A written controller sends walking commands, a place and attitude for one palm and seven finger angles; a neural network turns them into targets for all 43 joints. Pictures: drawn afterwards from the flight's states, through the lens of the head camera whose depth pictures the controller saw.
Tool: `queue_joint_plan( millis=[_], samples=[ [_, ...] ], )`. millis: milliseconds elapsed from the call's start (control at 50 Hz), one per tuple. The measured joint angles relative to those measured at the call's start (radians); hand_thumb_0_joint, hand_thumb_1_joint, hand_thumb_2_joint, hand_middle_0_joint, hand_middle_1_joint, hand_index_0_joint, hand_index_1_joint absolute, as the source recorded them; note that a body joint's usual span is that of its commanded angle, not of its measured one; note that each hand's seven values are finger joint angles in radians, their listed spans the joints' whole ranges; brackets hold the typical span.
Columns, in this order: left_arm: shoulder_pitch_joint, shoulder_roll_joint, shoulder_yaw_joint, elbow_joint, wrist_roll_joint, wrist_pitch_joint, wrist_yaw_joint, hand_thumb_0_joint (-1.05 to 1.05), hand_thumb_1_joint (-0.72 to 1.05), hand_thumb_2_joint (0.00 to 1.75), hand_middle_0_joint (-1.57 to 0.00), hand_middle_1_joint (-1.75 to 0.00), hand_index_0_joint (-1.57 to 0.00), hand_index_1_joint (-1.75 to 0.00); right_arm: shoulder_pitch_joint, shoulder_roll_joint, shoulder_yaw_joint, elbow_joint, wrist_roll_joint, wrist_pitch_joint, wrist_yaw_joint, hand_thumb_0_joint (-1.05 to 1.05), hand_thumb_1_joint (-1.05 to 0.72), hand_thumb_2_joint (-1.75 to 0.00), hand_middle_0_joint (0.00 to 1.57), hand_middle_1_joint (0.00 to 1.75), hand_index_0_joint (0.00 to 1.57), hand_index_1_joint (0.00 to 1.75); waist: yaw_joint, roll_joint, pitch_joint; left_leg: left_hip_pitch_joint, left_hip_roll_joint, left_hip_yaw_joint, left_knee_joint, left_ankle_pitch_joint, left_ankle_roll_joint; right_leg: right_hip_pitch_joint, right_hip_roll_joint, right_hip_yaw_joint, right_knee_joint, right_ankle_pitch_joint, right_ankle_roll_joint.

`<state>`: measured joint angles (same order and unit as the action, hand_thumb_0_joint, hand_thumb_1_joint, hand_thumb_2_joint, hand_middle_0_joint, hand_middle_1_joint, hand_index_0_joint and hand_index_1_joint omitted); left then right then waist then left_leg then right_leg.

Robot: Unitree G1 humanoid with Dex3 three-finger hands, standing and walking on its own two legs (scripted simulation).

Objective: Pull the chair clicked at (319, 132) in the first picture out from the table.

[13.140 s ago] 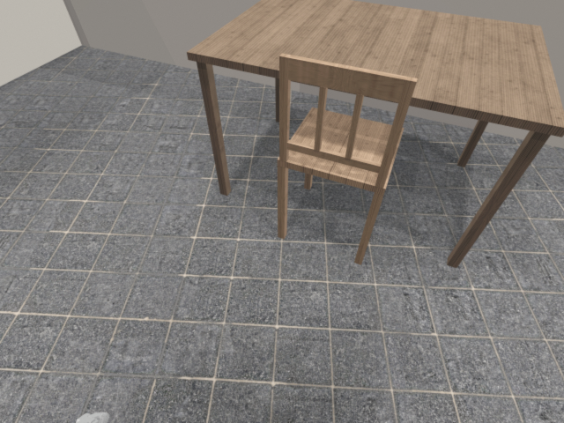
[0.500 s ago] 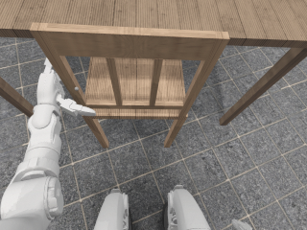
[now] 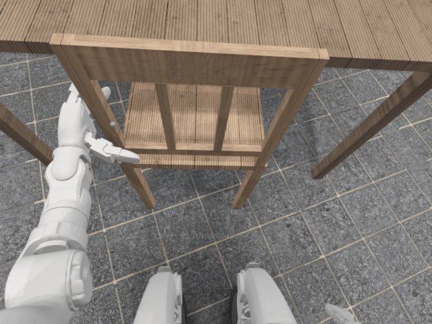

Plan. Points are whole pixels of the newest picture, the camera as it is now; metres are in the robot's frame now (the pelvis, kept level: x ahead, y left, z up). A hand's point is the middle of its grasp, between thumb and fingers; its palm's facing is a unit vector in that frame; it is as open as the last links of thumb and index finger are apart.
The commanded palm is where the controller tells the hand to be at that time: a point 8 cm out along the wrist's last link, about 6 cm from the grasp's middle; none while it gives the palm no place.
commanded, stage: hook a spindle and tug to test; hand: left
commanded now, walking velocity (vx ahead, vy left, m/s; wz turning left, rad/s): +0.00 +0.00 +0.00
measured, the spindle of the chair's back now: (167, 118) +0.49 +0.08 +0.00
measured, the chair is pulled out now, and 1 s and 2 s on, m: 0.00 0.01 0.07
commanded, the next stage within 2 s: step backward, pulling the chair out in 1.24 s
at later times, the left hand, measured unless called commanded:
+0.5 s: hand (112, 123) +0.47 +0.18 +0.03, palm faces +0.02 -1.00 -0.05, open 7.8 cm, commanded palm +0.45 +0.20 +0.03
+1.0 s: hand (115, 130) +0.45 +0.17 +0.03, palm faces +0.02 -1.00 -0.04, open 5.7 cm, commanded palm +0.42 +0.21 +0.03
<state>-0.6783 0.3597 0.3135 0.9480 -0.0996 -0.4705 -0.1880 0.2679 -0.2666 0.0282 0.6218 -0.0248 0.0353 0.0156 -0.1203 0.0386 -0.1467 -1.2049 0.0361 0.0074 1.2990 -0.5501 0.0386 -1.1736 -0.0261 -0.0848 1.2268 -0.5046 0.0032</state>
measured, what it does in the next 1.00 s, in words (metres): stands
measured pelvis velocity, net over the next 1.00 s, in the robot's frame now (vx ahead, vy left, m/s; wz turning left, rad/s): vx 0.01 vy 0.00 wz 0.00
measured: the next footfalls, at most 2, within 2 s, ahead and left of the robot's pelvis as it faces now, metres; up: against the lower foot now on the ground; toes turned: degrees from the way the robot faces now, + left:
none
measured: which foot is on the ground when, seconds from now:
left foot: down 0.00-1.00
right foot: down 0.00-1.00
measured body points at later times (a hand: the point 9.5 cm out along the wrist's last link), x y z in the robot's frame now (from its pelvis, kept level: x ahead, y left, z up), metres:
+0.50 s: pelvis +0.01 +0.00 +0.00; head +0.16 +0.02 +0.43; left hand +0.46 +0.23 +0.03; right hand +0.08 -0.26 -0.12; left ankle +0.03 +0.09 -0.62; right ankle +0.04 -0.13 -0.62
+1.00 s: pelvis +0.01 +0.00 +0.01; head +0.15 +0.02 +0.44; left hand +0.44 +0.22 +0.03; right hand +0.09 -0.26 -0.11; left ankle +0.03 +0.09 -0.62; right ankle +0.04 -0.13 -0.62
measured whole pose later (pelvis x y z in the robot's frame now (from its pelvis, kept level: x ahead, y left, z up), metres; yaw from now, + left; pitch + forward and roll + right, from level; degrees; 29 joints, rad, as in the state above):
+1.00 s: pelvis +0.01 +0.00 +0.01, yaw +0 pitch +25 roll -3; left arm -0.53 0.31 0.28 0.81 -0.12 -0.46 -0.15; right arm 0.27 -0.26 0.02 0.61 -0.01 0.04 0.03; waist -0.11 0.03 -0.16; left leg -1.14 0.04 0.02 1.26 -0.56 0.04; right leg -1.12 -0.02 -0.07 1.19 -0.51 0.01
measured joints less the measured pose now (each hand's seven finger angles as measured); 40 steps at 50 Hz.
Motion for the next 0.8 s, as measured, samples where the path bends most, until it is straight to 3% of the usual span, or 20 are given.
queue_joint_plan(
  millis=[180,380,620,800],
  samples=[
    [0.011,0.001,-0.006,-0.009,-0.009,0.005,0.016,-0.01,-0.43,0.33,-0.30,-0.83,-0.24,-0.82,0.002,0.002,-0.003,0.003,0.001,-0.002,0.002,0.01,-0.90,-0.90,0.21,0.30,0.20,0.30,0.001,0.002,0.002,0.010,0.000,0.001,-0.008,-0.002,-0.001,0.010,0.001,0.001,-0.008,-0.001,0.000],
    [0.031,-0.017,-0.032,-0.031,-0.014,-0.006,0.032,-0.01,-0.01,0.51,-0.44,-1.30,-0.38,-1.29,0.011,0.002,-0.012,0.017,0.002,0.000,0.006,0.01,-0.90,-0.90,0.21,0.30,0.20,0.30,0.012,0.002,0.000,0.023,-0.004,-0.002,-0.020,-0.005,-0.002,0.025,-0.001,-0.002,-0.020,-0.006,0.001],
    [0.008,-0.015,-0.031,0.000,-0.008,-0.017,0.019,0.00,0.63,0.79,-0.49,-1.44,-0.46,-1.44,-0.005,0.003,-0.011,0.017,0.001,0.006,0.004,0.01,-0.90,-0.90,0.21,0.30,0.20,0.30,0.014,-0.002,-0.003,0.018,-0.007,-0.009,-0.015,-0.007,-0.002,0.023,-0.004,-0.007,-0.015,-0.011,-0.001],
    [0.035,-0.019,-0.024,-0.036,-0.017,0.003,0.028,0.01,0.65,0.78,-0.45,-1.45,-0.43,-1.45,-0.009,0.007,-0.011,-0.003,0.006,0.013,0.008,0.01,-0.90,-0.90,0.21,0.30,0.20,0.30,0.007,-0.003,-0.004,0.025,-0.002,-0.003,-0.018,-0.006,-0.002,0.025,0.001,-0.001,-0.017,-0.007,-0.001]
  ],
)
